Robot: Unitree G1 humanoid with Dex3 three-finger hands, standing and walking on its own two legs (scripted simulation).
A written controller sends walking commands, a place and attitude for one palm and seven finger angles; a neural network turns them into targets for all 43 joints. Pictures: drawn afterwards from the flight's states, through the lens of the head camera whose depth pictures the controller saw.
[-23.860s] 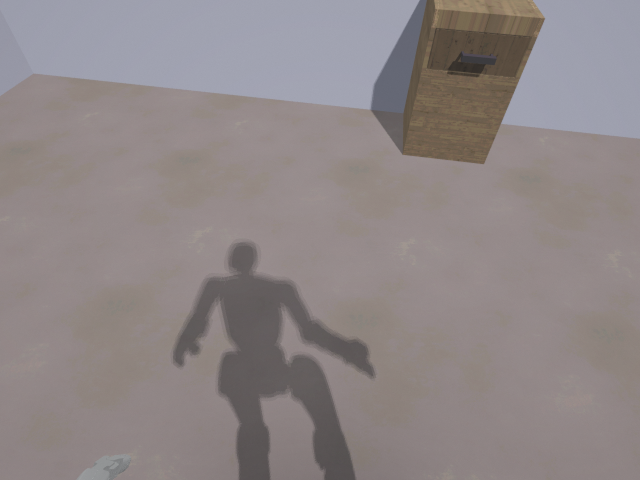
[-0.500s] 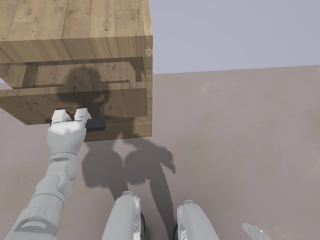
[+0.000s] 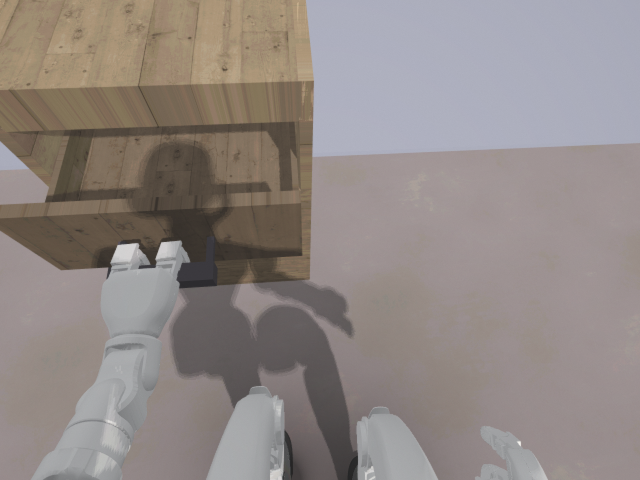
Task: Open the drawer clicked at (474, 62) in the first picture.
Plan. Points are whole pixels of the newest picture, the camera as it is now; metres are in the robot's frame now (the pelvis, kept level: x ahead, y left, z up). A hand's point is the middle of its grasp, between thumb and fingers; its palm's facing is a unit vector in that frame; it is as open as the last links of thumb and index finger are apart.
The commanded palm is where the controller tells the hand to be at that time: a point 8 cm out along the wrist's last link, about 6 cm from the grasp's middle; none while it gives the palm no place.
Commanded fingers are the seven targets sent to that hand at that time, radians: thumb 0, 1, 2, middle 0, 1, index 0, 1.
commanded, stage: pull the drawer open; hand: left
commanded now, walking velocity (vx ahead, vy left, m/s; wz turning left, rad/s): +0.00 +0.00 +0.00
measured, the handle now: (165, 261) +0.39 +0.24 -0.07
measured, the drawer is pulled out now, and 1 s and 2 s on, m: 0.13 0.19 0.27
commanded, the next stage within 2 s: none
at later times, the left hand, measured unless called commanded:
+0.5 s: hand (157, 327) +0.30 +0.24 -0.09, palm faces -0.05 -0.07 -1.00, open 6.4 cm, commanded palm +0.27 +0.23 -0.04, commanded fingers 0.00 0.90 0.90 -0.40 -1.35 -0.40 -1.35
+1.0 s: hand (154, 351) +0.27 +0.23 -0.09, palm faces -0.06 -0.07 -1.00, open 6.4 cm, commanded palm +0.24 +0.23 -0.04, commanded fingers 0.00 0.90 0.90 -0.40 -1.35 -0.40 -1.35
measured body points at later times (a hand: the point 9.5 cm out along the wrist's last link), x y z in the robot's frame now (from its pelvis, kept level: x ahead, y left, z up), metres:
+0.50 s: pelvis +0.01 +0.00 +0.00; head +0.14 +0.01 +0.43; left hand +0.30 +0.24 -0.03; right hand +0.17 -0.24 -0.13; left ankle +0.05 +0.09 -0.60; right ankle +0.00 -0.11 -0.60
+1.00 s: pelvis +0.01 +0.00 +0.00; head +0.13 +0.01 +0.43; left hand +0.27 +0.24 -0.03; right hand +0.18 -0.24 -0.13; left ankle +0.05 +0.09 -0.60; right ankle +0.00 -0.11 -0.60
